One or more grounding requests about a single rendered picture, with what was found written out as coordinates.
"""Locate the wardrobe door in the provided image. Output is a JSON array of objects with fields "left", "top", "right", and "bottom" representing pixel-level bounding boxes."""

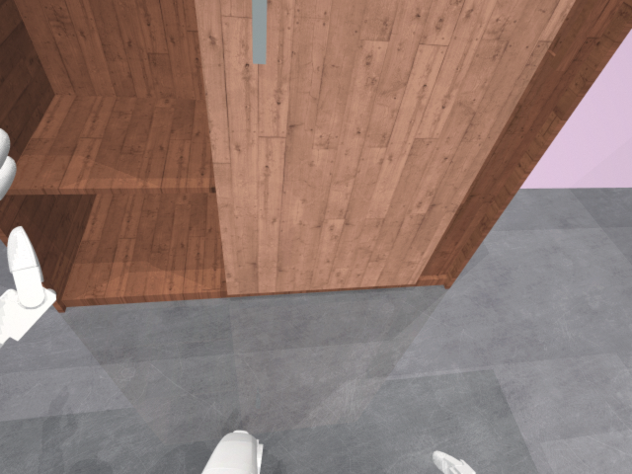
[
  {"left": 421, "top": 0, "right": 624, "bottom": 276},
  {"left": 195, "top": 0, "right": 576, "bottom": 295}
]

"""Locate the left robot thigh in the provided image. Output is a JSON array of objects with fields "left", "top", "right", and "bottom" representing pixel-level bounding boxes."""
[{"left": 201, "top": 433, "right": 263, "bottom": 474}]

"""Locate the robot right hand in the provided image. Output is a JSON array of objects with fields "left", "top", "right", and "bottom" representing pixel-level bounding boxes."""
[{"left": 433, "top": 451, "right": 476, "bottom": 474}]

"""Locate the robot left hand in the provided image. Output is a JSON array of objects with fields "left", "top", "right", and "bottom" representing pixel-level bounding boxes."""
[{"left": 0, "top": 128, "right": 56, "bottom": 349}]

